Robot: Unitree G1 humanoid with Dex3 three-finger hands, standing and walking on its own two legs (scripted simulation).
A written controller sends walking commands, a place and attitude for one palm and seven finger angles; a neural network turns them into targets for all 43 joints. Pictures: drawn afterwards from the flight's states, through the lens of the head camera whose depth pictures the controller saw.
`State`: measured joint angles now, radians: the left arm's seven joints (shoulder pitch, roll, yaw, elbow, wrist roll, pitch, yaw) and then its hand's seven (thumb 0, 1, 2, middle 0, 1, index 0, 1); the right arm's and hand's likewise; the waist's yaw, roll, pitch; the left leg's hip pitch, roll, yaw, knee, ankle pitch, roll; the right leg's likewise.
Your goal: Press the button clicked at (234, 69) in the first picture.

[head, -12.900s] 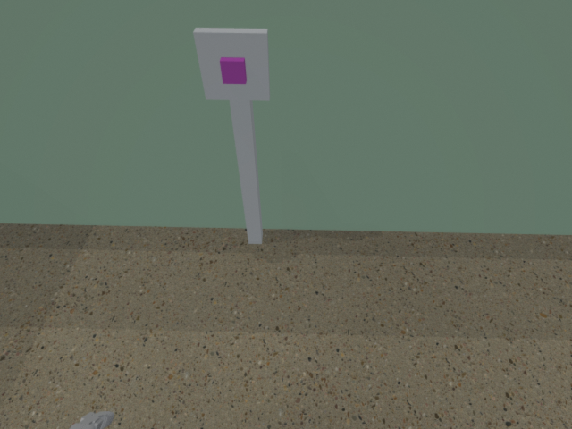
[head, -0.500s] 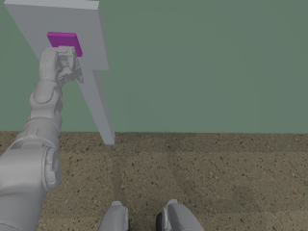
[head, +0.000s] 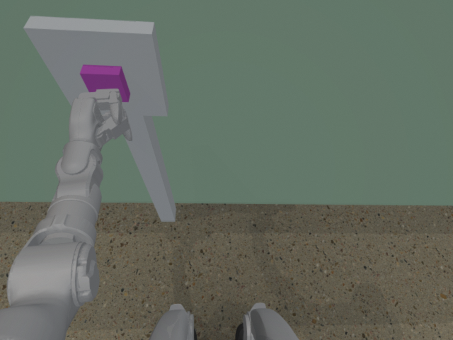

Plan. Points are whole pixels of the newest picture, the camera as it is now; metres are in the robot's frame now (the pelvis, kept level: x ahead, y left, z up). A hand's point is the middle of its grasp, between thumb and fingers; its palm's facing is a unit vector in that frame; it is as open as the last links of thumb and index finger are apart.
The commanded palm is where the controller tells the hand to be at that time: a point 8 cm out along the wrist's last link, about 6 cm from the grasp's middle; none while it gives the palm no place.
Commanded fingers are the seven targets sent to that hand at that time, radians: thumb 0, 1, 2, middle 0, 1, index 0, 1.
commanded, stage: pull the fist back off the button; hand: left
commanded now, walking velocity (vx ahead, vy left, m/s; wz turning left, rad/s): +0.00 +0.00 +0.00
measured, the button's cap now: (107, 82) +0.53 +0.19 +0.11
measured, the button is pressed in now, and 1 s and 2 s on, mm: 0 0 0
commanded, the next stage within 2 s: draw the hand back to the body in 0.56 s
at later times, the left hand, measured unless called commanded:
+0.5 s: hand (117, 163) +0.39 +0.16 +0.08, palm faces -0.01 -1.00 -0.03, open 3.1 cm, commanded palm +0.37 +0.21 +0.08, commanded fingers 0.00 0.90 0.90 -1.30 -1.50 -1.30 -1.50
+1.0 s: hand (94, 176) +0.34 +0.17 +0.12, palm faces -0.01 -1.00 -0.04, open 3.1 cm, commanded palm +0.31 +0.23 +0.13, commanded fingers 0.00 0.90 0.90 -1.30 -1.50 -1.30 -1.50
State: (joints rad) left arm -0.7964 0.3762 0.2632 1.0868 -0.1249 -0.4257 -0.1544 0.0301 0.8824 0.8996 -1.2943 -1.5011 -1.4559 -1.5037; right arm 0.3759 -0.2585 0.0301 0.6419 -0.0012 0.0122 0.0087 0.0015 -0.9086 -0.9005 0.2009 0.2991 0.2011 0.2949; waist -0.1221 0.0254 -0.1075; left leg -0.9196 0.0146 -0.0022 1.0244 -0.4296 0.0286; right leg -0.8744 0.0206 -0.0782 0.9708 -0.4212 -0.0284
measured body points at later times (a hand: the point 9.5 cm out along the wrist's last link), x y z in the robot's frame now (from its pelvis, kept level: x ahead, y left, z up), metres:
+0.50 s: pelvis +0.03 +0.00 +0.02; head +0.09 +0.00 +0.46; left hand +0.38 +0.22 +0.08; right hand +0.16 -0.25 -0.09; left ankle +0.03 +0.10 -0.67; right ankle +0.02 -0.11 -0.67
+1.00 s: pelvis +0.03 -0.01 +0.03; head +0.06 -0.02 +0.48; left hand +0.34 +0.23 +0.12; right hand +0.16 -0.26 -0.07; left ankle +0.03 +0.10 -0.67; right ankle +0.02 -0.11 -0.67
